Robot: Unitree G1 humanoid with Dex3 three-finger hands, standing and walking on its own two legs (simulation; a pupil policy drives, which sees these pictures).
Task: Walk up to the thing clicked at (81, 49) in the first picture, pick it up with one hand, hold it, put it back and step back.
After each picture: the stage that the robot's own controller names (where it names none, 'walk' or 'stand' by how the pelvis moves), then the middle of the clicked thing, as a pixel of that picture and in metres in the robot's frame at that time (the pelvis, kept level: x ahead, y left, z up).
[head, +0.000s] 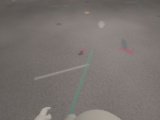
stand; (81, 51) +1.37 +0.19 -0.72
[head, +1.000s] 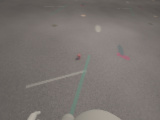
walk; (78, 56) +1.25 +0.15 -0.71
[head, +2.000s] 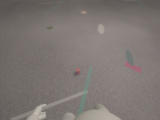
walk; (77, 71) +0.77 +0.13 -0.71
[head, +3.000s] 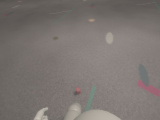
walk; (78, 90) +0.48 +0.19 -0.70
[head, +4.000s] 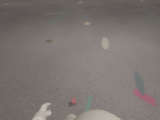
stand; (73, 101) +0.34 +0.16 -0.72
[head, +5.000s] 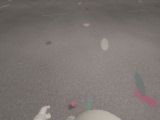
stand; (73, 104) +0.32 +0.16 -0.72
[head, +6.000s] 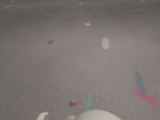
stand; (74, 101) +0.35 +0.18 -0.73
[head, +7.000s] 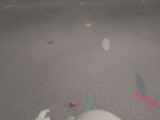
stand; (74, 102) +0.34 +0.17 -0.73
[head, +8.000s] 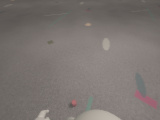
stand; (74, 103) +0.33 +0.16 -0.73
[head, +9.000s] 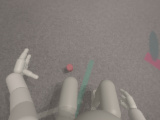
go down; (69, 68) +0.41 +0.17 -0.41
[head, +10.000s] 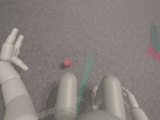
go down; (67, 63) +0.43 +0.18 -0.32
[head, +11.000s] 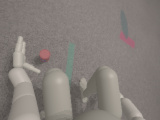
close in; (44, 56) +0.43 +0.22 -0.23
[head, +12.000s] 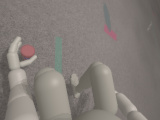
close; (28, 53) +0.43 +0.24 -0.23
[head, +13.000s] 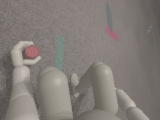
lift; (31, 53) +0.41 +0.22 -0.23
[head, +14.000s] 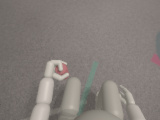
lift; (63, 71) +0.32 +0.19 -0.04
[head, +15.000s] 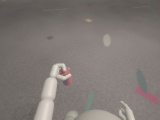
hold; (66, 76) +0.32 +0.17 +0.02
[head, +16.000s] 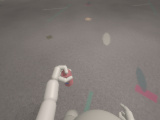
hold; (67, 78) +0.32 +0.17 -0.01
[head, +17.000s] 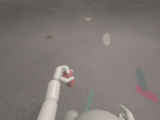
hold; (68, 78) +0.32 +0.16 -0.01
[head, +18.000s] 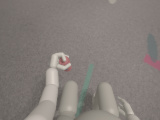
crouch; (65, 64) +0.40 +0.17 -0.09
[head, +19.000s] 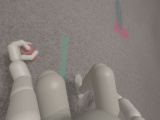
lower; (29, 53) +0.43 +0.24 -0.23
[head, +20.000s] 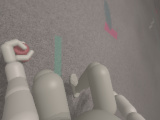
lower; (23, 53) +0.43 +0.25 -0.23
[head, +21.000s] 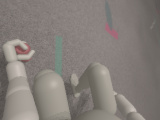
lower; (24, 52) +0.43 +0.25 -0.24
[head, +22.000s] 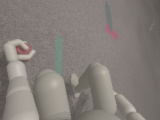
lower; (24, 52) +0.43 +0.25 -0.24
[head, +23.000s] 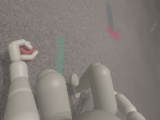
loosen; (27, 52) +0.43 +0.24 -0.23
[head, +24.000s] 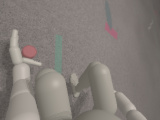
withdraw; (28, 54) +0.42 +0.23 -0.23
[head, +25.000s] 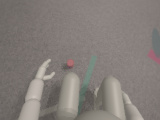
walk; (70, 64) +0.43 +0.17 -0.33
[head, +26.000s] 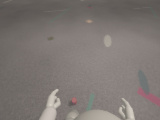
stand; (74, 101) +0.34 +0.15 -0.66
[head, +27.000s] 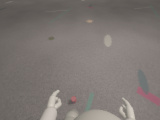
stand; (73, 99) +0.36 +0.16 -0.67
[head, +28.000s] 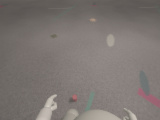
stand; (74, 98) +0.36 +0.16 -0.68
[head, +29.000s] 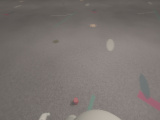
walk; (75, 101) +0.37 +0.16 -0.72
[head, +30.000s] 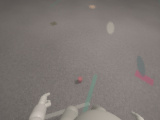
walk; (80, 79) +0.54 +0.09 -0.70
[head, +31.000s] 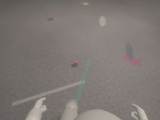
walk; (75, 63) +0.84 +0.22 -0.69
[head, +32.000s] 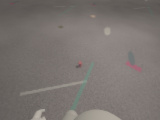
stand; (80, 64) +0.99 +0.17 -0.70
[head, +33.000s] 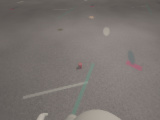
stand; (80, 65) +0.99 +0.17 -0.73
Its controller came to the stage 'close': yes
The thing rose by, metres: 0.72
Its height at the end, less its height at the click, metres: +0.00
